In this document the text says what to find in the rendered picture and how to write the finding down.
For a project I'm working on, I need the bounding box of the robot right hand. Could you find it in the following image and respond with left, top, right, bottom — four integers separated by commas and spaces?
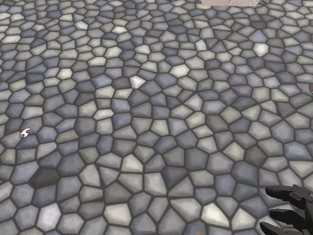
259, 184, 313, 235

